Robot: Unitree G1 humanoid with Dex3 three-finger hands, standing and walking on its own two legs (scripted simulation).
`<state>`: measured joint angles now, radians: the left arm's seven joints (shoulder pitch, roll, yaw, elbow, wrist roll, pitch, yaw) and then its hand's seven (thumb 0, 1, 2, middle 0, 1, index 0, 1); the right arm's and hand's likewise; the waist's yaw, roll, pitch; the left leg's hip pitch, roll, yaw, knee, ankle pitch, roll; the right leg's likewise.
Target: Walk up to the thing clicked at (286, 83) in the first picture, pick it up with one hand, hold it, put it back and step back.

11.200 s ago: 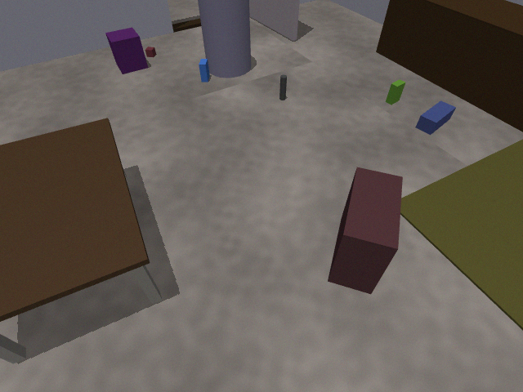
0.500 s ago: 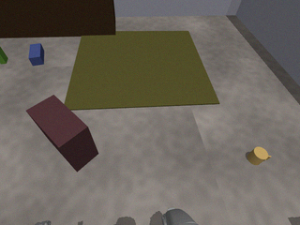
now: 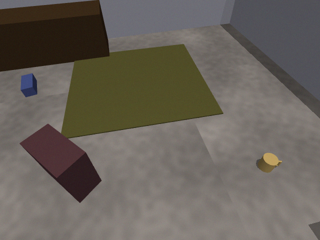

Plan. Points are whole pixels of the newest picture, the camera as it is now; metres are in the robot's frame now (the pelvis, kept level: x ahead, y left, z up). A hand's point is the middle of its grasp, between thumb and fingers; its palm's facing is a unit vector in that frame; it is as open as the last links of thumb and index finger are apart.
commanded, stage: walk up
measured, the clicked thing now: out of the picture +0.78 +1.91 -0.67
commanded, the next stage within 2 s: stand in 0.54 s
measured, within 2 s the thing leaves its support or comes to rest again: neither
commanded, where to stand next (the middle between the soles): +0.07 -0.01 m, yaw +0 degrees
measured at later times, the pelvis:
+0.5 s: pelvis +0.02 -0.01 +0.02, yaw -2 degrees
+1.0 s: pelvis +0.01 +0.00 +0.03, yaw +0 degrees
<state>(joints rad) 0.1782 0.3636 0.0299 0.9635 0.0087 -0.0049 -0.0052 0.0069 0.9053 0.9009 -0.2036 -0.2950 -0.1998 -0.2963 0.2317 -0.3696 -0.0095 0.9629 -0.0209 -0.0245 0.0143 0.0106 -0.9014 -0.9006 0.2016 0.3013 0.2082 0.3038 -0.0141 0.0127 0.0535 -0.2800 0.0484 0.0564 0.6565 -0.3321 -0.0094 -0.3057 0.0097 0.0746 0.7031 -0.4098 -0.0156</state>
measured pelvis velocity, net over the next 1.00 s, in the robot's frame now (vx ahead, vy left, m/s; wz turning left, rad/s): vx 0.01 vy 0.00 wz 0.00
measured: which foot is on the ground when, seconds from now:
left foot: down 0.00-1.00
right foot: down 0.00-1.00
